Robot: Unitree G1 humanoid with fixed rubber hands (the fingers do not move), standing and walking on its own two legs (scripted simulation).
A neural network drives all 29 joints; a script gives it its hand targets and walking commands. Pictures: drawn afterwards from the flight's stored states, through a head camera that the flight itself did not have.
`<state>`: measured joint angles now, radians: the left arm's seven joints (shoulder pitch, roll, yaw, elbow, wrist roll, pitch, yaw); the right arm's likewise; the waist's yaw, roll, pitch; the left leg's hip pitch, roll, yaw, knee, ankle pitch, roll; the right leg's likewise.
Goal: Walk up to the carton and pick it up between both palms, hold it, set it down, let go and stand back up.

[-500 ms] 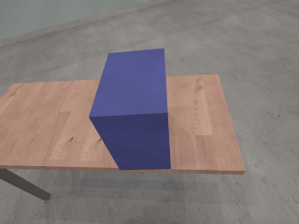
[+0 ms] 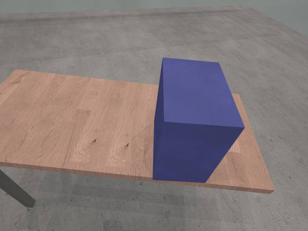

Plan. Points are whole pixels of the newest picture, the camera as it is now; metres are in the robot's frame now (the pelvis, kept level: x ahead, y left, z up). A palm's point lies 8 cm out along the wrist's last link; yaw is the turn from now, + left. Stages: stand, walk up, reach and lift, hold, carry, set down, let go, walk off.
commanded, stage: walk up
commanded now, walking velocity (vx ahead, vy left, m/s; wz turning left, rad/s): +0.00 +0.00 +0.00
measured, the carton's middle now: (184, 122) +0.46 -0.07 +0.02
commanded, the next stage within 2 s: stand in 1.82 s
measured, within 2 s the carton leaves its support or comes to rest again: neither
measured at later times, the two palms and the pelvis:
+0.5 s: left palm out of the picture -0.03 +0.18 -0.16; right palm out of the picture -0.03 -0.21 -0.15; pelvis +0.00 -0.01 -0.01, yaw +0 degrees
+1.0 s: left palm out of the picture -0.01 +0.14 -0.15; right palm out of the picture -0.06 -0.28 -0.17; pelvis +0.00 -0.07 -0.01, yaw +0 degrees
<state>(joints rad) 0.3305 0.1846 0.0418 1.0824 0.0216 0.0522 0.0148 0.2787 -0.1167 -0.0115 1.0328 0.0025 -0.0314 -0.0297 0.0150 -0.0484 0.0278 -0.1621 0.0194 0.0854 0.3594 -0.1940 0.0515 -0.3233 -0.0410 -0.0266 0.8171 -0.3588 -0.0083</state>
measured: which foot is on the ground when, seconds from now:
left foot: down 0.00-1.00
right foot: up 0.00-0.20, down 0.22-0.74, up 0.76-0.92, down 0.94-1.00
